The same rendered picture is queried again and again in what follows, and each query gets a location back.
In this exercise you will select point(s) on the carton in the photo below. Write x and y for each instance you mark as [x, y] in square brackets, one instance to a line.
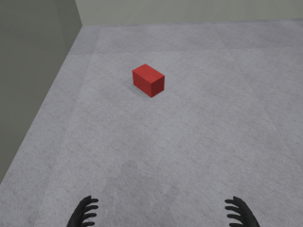
[148, 80]

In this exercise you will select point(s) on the robot left hand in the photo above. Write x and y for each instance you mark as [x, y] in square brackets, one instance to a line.
[79, 215]

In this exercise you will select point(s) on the robot right hand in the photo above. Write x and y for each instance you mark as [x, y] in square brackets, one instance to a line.
[246, 215]

